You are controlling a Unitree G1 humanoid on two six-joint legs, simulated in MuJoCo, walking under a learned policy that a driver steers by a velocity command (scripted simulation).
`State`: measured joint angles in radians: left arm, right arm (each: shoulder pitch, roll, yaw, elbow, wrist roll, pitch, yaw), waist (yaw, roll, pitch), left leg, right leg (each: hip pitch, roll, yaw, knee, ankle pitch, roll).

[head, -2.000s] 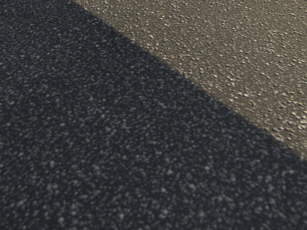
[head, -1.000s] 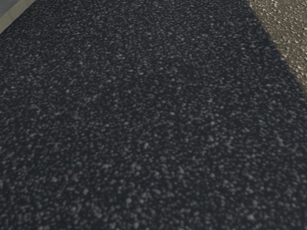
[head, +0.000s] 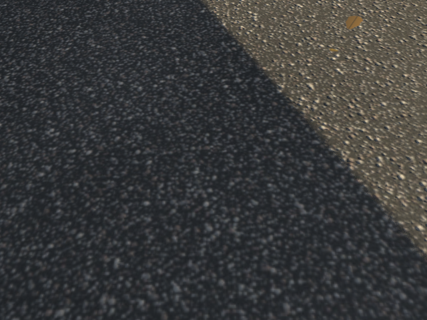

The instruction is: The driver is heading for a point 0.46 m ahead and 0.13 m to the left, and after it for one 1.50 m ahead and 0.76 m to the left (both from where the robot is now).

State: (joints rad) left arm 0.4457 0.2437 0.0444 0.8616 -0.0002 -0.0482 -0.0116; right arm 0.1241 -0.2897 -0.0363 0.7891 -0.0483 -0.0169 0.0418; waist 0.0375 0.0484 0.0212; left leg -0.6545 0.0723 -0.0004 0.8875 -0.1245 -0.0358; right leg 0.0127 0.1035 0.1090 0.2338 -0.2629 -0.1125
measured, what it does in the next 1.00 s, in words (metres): walks ahead, turning left: left foot, then right foot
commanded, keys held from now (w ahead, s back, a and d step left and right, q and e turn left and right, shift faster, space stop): w+q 0.38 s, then q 0.62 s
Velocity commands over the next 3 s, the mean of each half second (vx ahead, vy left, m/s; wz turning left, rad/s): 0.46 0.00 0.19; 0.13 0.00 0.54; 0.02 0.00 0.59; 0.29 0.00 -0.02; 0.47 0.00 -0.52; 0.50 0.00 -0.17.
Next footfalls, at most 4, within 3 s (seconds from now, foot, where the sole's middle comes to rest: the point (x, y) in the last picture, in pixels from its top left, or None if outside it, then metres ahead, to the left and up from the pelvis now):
0.20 left None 0.31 0.09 -0.78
0.68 right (258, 291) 0.57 -0.03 -0.78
1.12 left None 0.39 0.13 -0.78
1.60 right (253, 309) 0.51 -0.01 -0.78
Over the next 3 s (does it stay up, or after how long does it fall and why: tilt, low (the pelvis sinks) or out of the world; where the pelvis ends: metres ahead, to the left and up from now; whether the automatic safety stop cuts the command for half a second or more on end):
stays up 0.93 0.36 -0.01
